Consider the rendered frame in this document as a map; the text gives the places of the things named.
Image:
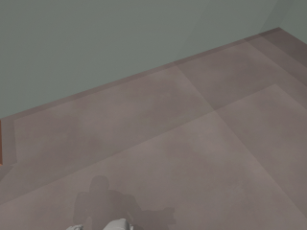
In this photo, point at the robot left thigh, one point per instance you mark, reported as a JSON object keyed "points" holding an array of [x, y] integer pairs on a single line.
{"points": [[119, 224]]}

